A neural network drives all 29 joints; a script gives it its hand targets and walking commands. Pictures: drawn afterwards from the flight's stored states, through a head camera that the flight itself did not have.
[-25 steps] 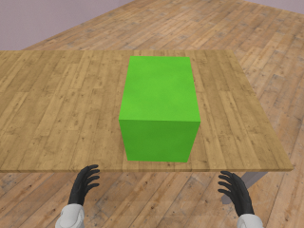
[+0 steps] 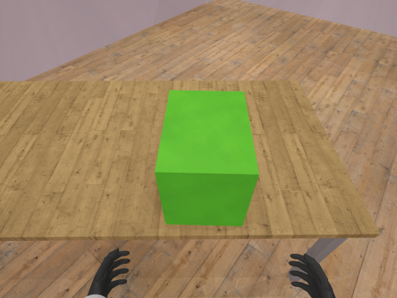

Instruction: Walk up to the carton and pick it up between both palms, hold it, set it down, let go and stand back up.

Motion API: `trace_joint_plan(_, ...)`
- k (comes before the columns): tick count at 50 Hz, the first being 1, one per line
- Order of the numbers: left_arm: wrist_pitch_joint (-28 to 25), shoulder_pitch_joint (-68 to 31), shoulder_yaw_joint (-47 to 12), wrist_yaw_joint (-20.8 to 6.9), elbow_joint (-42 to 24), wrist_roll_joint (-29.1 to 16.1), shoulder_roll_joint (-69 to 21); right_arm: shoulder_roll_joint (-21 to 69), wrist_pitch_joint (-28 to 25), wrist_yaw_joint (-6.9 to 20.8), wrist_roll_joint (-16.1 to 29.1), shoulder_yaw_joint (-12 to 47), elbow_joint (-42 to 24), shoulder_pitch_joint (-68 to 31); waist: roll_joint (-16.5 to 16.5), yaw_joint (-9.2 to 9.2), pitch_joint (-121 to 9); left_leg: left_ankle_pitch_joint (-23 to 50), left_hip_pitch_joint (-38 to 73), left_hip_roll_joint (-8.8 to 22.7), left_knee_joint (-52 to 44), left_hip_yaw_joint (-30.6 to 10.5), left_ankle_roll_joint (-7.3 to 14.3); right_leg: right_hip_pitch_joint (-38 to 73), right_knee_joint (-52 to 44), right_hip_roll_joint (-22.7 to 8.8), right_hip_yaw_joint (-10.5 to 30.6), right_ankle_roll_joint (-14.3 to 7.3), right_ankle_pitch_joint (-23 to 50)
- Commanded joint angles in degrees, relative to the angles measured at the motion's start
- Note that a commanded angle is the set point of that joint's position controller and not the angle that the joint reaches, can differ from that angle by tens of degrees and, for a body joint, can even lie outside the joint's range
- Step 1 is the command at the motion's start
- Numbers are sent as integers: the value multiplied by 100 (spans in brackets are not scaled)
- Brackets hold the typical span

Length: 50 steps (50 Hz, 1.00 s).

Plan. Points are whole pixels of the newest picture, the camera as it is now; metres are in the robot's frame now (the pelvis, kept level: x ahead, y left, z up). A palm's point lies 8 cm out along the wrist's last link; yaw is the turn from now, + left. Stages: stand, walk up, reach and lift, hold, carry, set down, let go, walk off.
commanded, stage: set down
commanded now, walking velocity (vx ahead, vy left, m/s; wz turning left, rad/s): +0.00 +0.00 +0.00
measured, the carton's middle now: (205, 157) +0.50 +0.03 -0.05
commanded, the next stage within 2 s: let go in 0.48 s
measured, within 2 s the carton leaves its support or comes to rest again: neither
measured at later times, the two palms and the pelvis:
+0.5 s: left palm out of the picture +0.14 +0.23 -0.09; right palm out of the picture +0.14 -0.22 -0.08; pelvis -0.01 +0.01 +0.00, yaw -1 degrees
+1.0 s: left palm out of the picture +0.15 +0.22 -0.09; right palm out of the picture +0.13 -0.23 -0.08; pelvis -0.01 +0.00 +0.00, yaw -1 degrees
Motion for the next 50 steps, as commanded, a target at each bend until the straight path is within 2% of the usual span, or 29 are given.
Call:
trace_joint_plan(1, -11, -542, 162, 34, -928, 62, 617, -580, -58, -14, -81, -230, -719, -477, 192, -30, -601, 1449, 361, -157, -218, -40, -58, -83, -479, -74, 234, -1, 1104)
trace_joint_plan(6, 277, -383, 187, -6, -1043, 178, 603, -623, 100, -37, -178, -282, -708, -364, 224, -70, -606, 1758, 514, -163, -202, -43, -96, -31, -517, -54, 187, 20, 1372)
trace_joint_plan(11, 582, -315, 189, -16, -1147, 266, 551, -650, 274, -25, -288, -338, -799, -329, 251, -40, -495, 1774, 548, -147, -235, -27, -104, -93, -565, -22, 140, -6, 1236)
trace_joint_plan(18, 978, -421, 111, 9, -1222, 303, 538, -626, 571, 3, -491, -464, -909, -336, 262, -107, -325, 1362, 469, -112, -304, 16, -68, -273, -598, -36, 105, -24, 804)
trace_joint_plan(22, 1125, -468, 97, 37, -1276, 306, 572, -629, 677, 22, -566, -503, -980, -336, 259, -104, -398, 1312, 436, -98, -284, 43, -67, -269, -531, -29, 92, -8, 803)
trace_joint_plan(39, 1293, -513, 64, 75, -1308, 274, 596, -714, 768, 84, -637, -579, -1203, -220, 99, -110, -419, 981, 279, -109, -247, 85, -24, -358, -434, -85, 164, 39, 772)
trace_joint_plan(50, 1270, -532, 36, 93, -1388, 282, 598, -742, 766, 88, -617, -600, -1269, -128, 156, -128, -484, 987, 244, -115, -170, 79, -66, -399, -363, -107, 192, 40, 847)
